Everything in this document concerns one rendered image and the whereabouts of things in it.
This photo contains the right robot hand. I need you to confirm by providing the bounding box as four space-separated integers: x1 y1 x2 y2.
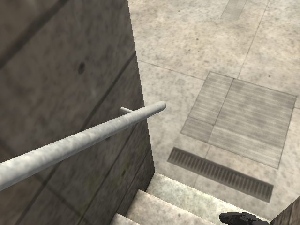
219 212 272 225

